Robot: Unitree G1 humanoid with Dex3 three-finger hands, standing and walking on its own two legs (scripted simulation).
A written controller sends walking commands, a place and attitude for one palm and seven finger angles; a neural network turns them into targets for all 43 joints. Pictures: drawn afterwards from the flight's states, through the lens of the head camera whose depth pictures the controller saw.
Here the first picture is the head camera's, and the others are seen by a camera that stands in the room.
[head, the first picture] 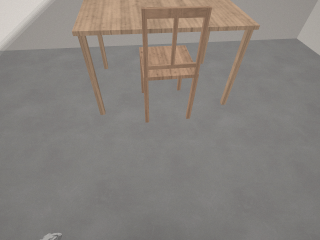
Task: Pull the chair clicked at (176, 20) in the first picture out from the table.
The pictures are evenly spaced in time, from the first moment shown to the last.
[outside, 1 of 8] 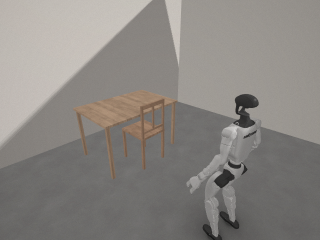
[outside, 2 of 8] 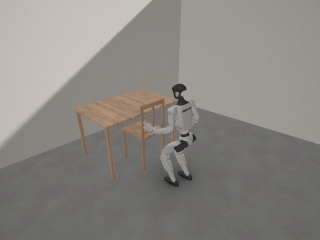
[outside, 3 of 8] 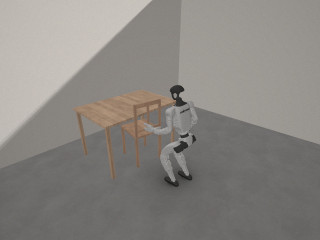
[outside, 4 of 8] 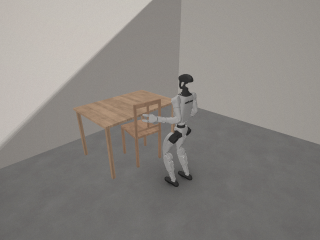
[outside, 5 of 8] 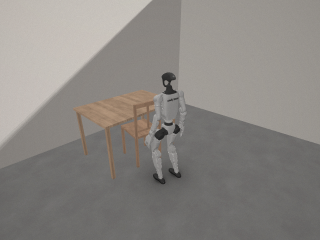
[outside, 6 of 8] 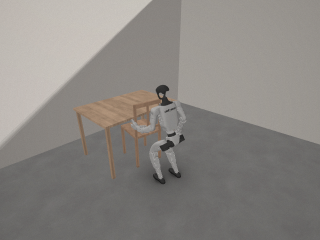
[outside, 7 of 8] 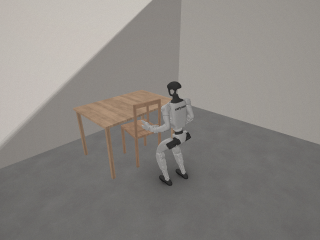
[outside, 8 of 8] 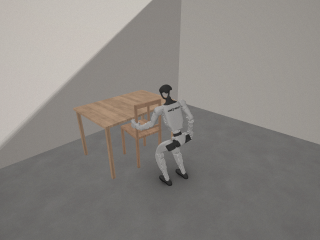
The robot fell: no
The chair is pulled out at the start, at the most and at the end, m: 0.00 0.00 -0.05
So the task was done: no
